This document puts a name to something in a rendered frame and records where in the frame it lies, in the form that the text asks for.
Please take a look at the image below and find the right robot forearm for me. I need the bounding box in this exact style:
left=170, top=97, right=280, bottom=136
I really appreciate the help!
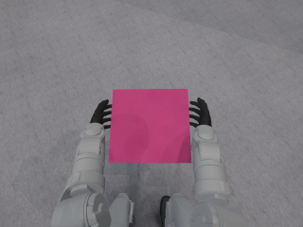
left=190, top=125, right=243, bottom=216

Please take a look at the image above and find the right robot hand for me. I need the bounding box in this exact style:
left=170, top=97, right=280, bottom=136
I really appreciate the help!
left=188, top=97, right=212, bottom=128

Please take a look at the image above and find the carton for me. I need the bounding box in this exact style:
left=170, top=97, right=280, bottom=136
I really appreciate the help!
left=108, top=89, right=192, bottom=164

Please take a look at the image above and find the robot left shin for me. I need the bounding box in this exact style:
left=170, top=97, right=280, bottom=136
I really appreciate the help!
left=117, top=193, right=130, bottom=226

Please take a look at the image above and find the left robot forearm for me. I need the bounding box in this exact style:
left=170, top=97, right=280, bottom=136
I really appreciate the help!
left=51, top=122, right=106, bottom=227

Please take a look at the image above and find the robot left thigh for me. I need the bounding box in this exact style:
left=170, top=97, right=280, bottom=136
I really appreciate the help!
left=109, top=198, right=134, bottom=227

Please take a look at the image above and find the left robot hand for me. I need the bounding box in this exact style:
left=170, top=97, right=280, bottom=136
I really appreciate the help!
left=90, top=99, right=112, bottom=130

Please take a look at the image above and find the left robot upper arm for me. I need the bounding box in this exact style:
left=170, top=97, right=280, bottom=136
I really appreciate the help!
left=51, top=191, right=112, bottom=227

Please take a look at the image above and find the right robot upper arm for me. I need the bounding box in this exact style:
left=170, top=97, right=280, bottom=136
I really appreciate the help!
left=189, top=201, right=249, bottom=227

